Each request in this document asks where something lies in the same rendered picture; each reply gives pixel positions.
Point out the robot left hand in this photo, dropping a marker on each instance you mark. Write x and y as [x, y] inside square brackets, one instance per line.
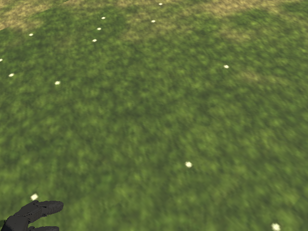
[32, 212]

